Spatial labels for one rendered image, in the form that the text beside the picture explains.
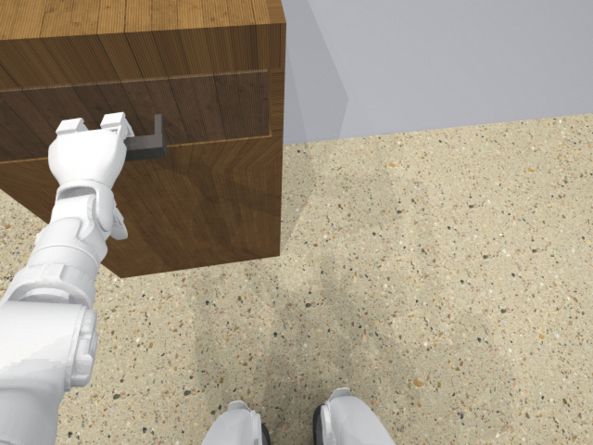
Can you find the handle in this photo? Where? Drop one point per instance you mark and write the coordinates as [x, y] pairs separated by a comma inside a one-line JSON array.
[[147, 146]]

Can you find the drawer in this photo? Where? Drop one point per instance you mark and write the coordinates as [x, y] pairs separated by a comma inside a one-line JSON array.
[[195, 108]]

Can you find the cabinet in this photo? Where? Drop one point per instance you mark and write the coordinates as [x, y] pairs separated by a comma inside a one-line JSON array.
[[206, 203]]

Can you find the left robot upper arm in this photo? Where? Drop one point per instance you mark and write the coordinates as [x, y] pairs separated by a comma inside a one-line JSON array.
[[46, 349]]

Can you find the robot left shin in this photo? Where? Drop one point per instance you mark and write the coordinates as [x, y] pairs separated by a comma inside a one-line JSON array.
[[237, 405]]

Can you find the left robot forearm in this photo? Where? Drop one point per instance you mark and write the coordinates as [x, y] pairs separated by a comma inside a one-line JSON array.
[[65, 261]]

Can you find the robot left thigh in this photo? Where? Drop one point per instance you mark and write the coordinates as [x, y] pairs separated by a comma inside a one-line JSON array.
[[235, 427]]

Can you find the left robot hand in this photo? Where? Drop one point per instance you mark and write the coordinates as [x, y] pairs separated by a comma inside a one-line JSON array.
[[96, 155]]

